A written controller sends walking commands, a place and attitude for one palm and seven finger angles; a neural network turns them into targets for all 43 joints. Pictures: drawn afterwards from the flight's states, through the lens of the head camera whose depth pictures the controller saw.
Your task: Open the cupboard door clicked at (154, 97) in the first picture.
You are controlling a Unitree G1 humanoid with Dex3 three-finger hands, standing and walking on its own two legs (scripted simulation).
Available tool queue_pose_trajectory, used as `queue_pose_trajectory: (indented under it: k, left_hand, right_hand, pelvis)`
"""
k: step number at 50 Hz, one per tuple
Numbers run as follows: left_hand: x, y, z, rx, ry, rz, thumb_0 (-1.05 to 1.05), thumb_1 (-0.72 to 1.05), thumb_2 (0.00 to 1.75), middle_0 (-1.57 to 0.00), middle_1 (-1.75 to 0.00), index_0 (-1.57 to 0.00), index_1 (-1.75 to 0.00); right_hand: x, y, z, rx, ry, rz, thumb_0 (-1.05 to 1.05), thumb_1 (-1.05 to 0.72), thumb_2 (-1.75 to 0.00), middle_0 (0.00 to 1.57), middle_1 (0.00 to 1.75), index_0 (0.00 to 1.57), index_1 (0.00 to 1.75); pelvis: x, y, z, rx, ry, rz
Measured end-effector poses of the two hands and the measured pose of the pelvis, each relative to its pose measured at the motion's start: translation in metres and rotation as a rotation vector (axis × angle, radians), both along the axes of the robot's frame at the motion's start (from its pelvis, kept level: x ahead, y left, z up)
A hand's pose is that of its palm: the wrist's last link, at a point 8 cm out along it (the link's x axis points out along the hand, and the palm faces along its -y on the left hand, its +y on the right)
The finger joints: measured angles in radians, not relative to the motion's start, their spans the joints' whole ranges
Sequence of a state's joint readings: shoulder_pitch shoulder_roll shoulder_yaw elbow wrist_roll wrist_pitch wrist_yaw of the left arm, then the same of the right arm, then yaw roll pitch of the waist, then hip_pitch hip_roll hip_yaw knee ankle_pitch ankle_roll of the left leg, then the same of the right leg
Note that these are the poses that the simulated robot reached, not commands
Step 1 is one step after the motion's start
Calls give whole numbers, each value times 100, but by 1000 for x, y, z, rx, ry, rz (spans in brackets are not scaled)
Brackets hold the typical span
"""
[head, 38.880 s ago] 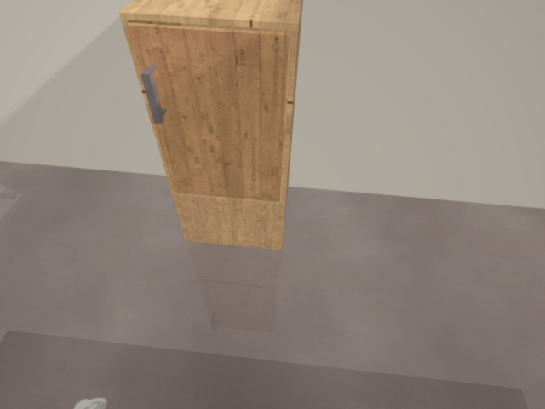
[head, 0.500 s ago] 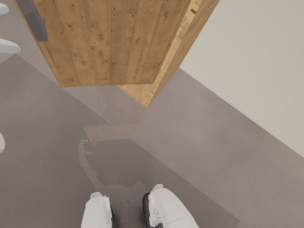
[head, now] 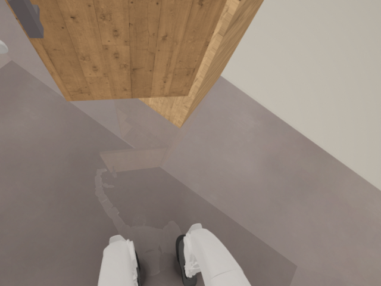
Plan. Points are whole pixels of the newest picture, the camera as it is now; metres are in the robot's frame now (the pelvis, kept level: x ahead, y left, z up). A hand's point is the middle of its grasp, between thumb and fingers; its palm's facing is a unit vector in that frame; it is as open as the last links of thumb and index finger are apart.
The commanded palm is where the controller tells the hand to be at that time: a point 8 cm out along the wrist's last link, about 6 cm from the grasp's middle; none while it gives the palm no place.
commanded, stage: move the hooked fingers beside the handle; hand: left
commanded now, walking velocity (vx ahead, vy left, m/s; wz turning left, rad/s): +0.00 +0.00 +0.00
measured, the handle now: out of the picture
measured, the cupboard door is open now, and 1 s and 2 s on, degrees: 43 43 43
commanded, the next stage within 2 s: slide the fingers in behind the handle in 0.12 s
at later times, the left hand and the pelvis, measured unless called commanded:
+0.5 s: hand out of the picture +0.57 +0.27 +0.09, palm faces -0.02 -1.00 +0.01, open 14.0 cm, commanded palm +0.57 +0.27 +0.09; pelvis +0.00 +0.01 +0.00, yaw +1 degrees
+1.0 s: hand out of the picture +0.57 +0.23 +0.09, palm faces +0.01 -1.00 -0.01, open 14.0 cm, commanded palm +0.56 +0.24 +0.09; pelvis +0.00 +0.00 +0.01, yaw +1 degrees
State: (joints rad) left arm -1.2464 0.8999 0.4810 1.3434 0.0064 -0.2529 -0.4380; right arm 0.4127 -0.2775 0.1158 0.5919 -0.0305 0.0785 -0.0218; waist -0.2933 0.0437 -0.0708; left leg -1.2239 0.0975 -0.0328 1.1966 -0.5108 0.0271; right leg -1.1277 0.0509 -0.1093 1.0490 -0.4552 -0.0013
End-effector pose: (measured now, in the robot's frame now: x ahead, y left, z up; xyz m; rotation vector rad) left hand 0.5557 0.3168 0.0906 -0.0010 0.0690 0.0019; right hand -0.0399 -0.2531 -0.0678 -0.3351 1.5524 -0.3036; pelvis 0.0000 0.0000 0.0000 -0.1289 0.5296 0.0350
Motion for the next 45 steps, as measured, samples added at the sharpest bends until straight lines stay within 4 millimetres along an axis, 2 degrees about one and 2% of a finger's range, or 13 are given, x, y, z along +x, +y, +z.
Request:
queue_pose_trajectory:
  k: [10,17,21,31,45]
  left_hand:
    - [-4,15,-1,14,-3,18,-1,-50,30,-30,-120,-30,-120]
    - [-10,25,1,12,-10,6,-1,-50,30,-30,-120,-30,-120]
    - [-9,19,0,5,-9,-15,-1,-50,30,-30,-120,-30,-120]
    - [-3,-13,-2,-13,-9,-17,-1,-50,30,-30,-120,-30,-120]
    - [-6,-29,2,6,-11,0,-1,-50,30,-30,-120,-28,-121]
  right_hand:
    - [-12,9,-1,14,23,-30,0,-90,-90,20,30,20,30]
    - [-11,12,2,11,34,-17,0,-90,-90,20,30,20,30]
    - [-5,11,4,4,32,5,0,-90,-90,21,30,20,30]
    - [6,11,6,12,-20,17,0,-90,-90,20,30,20,30]
    - [-3,12,-2,69,10,-3,0,-90,-90,20,30,20,30]
  pelvis:
    - [-2,3,-1,-1,2,-12]
    - [-1,6,0,-6,3,-1]
    - [-1,8,1,-9,2,12]
    - [1,11,6,-5,-12,13]
    - [3,3,7,13,-22,9]
